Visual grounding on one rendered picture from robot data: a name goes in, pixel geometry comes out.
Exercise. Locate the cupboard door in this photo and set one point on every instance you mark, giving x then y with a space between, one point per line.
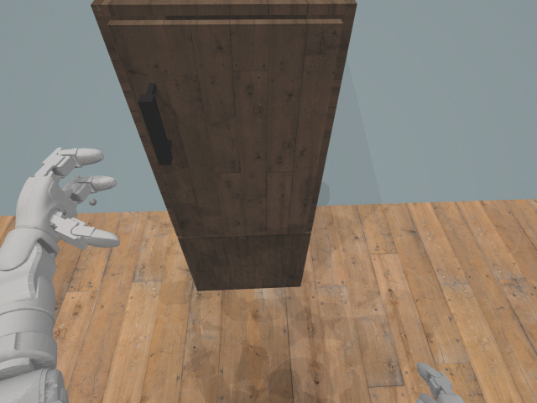
244 102

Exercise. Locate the robot left forearm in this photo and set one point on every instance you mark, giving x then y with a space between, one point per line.
27 302

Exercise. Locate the handle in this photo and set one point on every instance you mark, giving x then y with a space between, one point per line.
151 116

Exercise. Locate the right robot hand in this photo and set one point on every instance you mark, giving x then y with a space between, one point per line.
439 384

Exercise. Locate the left robot hand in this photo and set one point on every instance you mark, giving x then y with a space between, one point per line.
41 199

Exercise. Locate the robot left upper arm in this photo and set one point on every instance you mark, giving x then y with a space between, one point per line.
39 386

